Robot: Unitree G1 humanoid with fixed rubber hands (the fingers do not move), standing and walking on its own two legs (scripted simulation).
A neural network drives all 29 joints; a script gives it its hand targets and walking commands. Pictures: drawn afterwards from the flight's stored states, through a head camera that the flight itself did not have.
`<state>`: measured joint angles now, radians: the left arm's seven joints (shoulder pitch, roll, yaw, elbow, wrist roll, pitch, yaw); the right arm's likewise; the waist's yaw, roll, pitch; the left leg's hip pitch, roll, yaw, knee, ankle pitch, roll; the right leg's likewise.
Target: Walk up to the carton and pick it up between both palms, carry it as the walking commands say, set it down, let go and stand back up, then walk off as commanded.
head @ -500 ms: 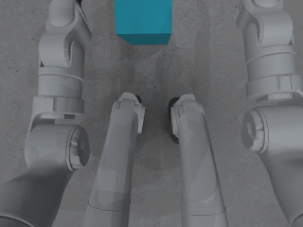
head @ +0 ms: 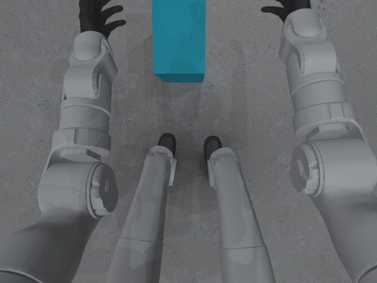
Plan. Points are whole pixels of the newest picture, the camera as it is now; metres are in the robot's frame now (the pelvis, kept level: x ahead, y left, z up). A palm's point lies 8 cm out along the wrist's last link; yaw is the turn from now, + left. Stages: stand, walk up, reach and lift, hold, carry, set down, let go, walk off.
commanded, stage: let go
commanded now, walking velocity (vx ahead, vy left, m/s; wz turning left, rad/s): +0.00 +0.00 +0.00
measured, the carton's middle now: (182, 45) +0.57 +0.07 -0.52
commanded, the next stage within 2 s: stand in 1.34 s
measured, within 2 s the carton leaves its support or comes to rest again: neither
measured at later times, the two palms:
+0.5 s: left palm (15, 117) +0.35 +0.24 +0.00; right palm (329, 108) +0.38 -0.16 -0.02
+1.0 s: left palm out of the picture +0.31 +0.25 +0.06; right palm out of the picture +0.31 -0.19 +0.03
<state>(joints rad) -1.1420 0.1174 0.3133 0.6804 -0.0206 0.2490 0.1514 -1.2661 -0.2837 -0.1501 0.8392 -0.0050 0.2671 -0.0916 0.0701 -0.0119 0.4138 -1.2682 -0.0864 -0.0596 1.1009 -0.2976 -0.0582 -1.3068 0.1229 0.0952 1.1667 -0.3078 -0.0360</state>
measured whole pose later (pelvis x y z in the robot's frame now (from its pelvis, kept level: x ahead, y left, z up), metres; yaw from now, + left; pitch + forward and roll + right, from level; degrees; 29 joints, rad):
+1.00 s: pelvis +0.15 +0.03 +0.12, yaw +0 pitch +3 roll +0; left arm 0.22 0.20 0.01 0.43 -0.02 0.05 -0.06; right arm 0.24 -0.17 -0.04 0.43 -0.01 0.05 0.03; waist 0.01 0.04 0.05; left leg -0.19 -0.07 -0.11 0.43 -0.27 0.02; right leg -0.19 0.07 0.11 0.44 -0.28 -0.03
